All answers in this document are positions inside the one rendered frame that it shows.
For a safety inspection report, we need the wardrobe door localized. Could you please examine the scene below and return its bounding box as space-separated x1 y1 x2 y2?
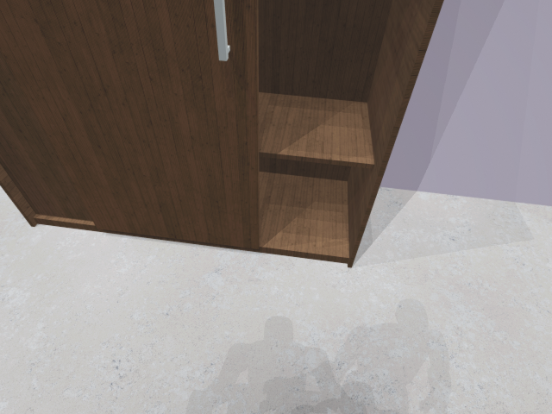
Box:
0 51 92 221
0 0 260 249

